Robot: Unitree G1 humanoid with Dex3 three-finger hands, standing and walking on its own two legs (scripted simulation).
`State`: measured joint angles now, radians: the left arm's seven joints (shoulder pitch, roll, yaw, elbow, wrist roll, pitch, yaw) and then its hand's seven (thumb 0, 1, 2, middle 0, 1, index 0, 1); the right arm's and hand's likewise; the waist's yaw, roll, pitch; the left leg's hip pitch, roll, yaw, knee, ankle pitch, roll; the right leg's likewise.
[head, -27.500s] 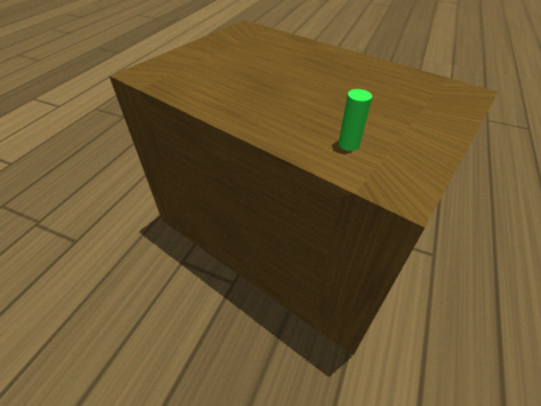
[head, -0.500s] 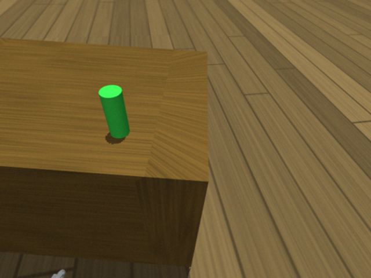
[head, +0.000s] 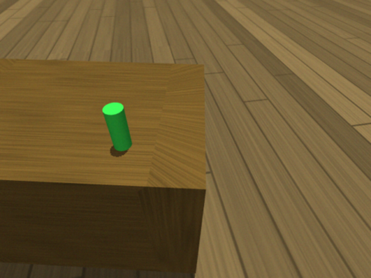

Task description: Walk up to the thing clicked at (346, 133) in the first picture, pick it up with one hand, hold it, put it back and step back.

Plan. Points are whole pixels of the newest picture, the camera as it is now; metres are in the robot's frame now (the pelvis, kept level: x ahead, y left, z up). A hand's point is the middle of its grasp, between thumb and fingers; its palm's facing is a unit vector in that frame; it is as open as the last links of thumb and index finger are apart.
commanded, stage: stand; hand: left
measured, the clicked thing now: (118, 127) +0.51 +0.21 +0.05
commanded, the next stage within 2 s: step back in 1.98 s
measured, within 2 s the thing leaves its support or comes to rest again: neither
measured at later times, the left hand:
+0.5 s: hand out of the picture +0.07 +0.25 -0.15, palm faces -0.04 -0.94 -0.35, open 7.4 cm
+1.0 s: hand out of the picture +0.10 +0.24 -0.15, palm faces -0.03 -0.94 -0.34, open 7.4 cm
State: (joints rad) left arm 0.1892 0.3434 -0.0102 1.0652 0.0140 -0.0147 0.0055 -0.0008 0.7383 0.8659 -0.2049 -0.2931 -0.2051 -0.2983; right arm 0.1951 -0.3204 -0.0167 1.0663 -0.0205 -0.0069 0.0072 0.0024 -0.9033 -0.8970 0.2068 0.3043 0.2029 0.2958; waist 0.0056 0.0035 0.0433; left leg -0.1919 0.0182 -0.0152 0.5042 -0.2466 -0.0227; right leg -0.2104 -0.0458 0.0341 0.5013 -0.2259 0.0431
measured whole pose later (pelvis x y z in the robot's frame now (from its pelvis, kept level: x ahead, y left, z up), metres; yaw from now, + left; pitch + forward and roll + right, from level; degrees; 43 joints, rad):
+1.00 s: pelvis +0.02 -0.01 +0.01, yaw -1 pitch -3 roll +0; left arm 0.10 0.34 0.00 1.15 0.01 -0.01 0.00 0.00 0.90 0.90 -0.21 -0.30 -0.21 -0.30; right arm 0.11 -0.35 -0.01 1.14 -0.01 -0.01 0.01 0.00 -0.90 -0.90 0.21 0.30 0.20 0.30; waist 0.00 0.00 0.06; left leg -0.10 0.03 0.00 0.35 -0.19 -0.03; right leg -0.14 -0.03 0.04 0.36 -0.17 0.04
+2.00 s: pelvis +0.02 -0.01 +0.01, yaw -2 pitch -2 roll +0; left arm 0.11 0.35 0.00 1.11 0.00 0.00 -0.01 0.00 0.90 0.90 -0.21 -0.30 -0.21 -0.30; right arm 0.12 -0.35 -0.02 1.13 -0.01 0.00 0.01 0.00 -0.90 -0.90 0.21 0.30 0.20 0.30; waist -0.01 0.00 0.06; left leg -0.11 0.04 0.01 0.35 -0.20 -0.04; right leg -0.15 -0.02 0.05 0.37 -0.18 0.03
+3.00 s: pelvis -0.18 +0.02 +0.00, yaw -8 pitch -3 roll +2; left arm 0.19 0.36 0.07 0.84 0.03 0.05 -0.01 0.00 0.90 0.90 -0.21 -0.30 -0.21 -0.30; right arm 0.14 -0.38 -0.05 0.89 0.00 0.05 -0.01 0.00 -0.90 -0.90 0.21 0.30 0.20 0.30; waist 0.02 0.00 0.14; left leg -0.44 -0.08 -0.06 1.01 -0.50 0.00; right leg -0.26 0.03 0.06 0.60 -0.29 -0.04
